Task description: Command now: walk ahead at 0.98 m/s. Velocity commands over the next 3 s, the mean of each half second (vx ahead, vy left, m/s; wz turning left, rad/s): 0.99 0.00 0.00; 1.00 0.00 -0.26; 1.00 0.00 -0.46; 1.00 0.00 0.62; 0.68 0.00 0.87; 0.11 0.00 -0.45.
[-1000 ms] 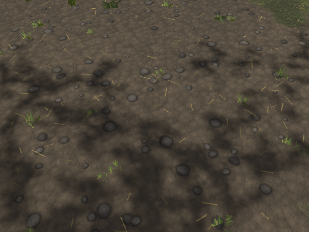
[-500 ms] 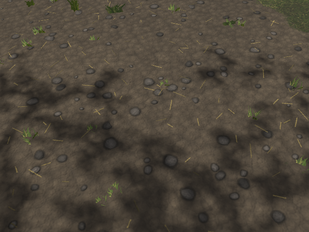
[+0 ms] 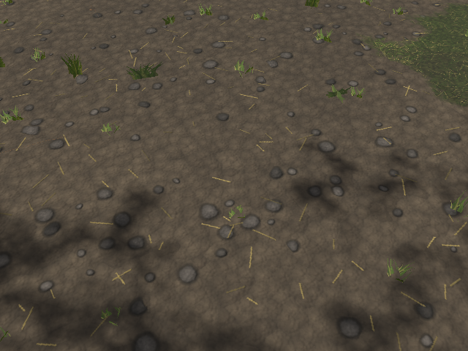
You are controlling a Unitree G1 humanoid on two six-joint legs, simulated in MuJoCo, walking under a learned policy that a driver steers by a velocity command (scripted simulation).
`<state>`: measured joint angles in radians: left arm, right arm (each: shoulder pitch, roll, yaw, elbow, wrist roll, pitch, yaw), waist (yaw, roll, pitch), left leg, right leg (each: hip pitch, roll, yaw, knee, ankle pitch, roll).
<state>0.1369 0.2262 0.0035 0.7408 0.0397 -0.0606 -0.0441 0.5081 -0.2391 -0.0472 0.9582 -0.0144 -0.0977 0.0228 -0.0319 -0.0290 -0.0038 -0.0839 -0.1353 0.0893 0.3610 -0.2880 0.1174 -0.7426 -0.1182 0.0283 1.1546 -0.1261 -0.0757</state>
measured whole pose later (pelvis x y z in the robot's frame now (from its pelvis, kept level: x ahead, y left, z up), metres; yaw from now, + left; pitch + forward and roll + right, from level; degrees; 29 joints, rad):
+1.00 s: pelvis +0.97 +0.02 +0.00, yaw -8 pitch +0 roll +2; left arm 0.12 0.27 0.03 0.81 0.01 -0.03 -0.05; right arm 0.49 -0.25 -0.04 1.01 -0.02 -0.13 0.02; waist -0.04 -0.04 0.02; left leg 0.10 -0.08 0.23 0.22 -0.33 0.07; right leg -0.79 -0.11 -0.03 1.02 0.02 -0.11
